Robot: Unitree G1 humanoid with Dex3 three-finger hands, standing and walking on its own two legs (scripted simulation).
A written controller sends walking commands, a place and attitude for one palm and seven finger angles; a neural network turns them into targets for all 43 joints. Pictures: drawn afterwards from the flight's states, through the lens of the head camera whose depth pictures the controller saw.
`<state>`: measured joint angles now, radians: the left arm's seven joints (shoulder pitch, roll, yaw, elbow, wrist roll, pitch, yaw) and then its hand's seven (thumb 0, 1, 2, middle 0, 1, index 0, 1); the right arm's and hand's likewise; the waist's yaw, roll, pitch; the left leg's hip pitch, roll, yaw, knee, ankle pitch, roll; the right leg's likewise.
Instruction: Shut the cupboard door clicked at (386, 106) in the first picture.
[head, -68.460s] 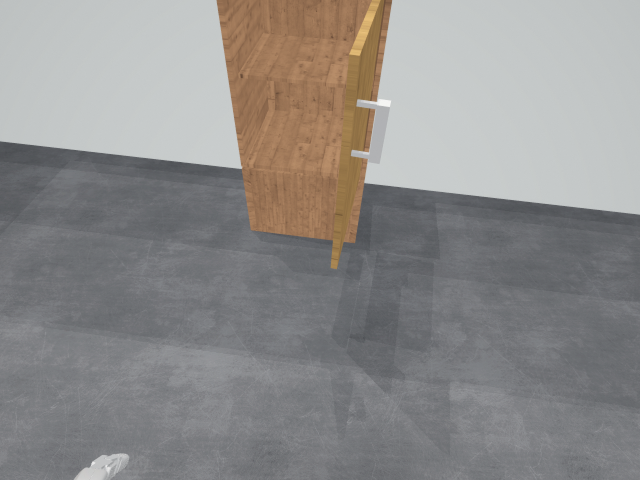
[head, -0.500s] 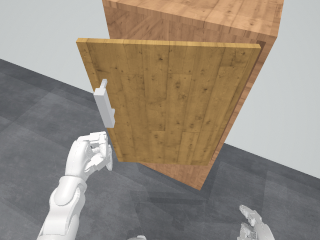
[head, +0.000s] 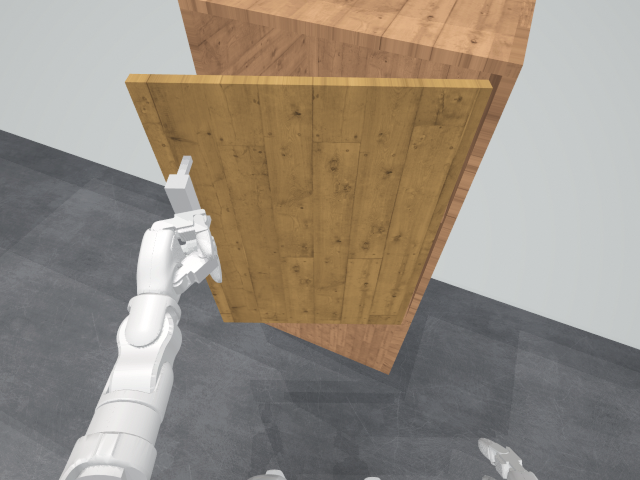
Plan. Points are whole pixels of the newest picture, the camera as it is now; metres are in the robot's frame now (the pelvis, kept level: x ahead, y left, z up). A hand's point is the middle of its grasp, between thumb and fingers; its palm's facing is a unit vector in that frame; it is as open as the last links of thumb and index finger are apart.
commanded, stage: bring the fist close to the handle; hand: left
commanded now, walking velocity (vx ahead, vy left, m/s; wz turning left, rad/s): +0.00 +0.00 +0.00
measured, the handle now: (194, 206) +0.46 +0.19 +0.07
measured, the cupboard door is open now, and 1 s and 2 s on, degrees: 23 13 2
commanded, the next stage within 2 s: push the door shut along its arc in 0.20 s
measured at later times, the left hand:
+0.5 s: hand (212, 257) +0.38 +0.15 +0.06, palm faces -0.02 -1.00 -0.02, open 3.1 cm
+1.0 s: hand (227, 216) +0.44 +0.14 +0.07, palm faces -0.16 -0.99 -0.01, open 3.1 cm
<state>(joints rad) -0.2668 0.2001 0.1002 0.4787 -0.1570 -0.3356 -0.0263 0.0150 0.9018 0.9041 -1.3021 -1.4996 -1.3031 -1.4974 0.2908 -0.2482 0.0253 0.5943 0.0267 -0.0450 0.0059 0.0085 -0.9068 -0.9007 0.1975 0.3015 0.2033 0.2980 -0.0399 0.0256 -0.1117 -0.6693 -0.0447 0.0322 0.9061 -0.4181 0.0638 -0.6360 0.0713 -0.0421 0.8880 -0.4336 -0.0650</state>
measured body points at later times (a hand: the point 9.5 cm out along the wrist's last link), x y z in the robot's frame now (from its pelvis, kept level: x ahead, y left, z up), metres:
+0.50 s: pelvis +0.00 -0.01 +0.00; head +0.05 -0.01 +0.45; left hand +0.37 +0.21 +0.07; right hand +0.13 -0.25 -0.10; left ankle +0.02 +0.08 -0.69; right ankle +0.00 -0.08 -0.69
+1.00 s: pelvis +0.00 +0.02 -0.01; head +0.07 +0.03 +0.43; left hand +0.45 +0.20 +0.07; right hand +0.05 -0.25 -0.12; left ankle +0.02 +0.08 -0.69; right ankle +0.00 -0.08 -0.69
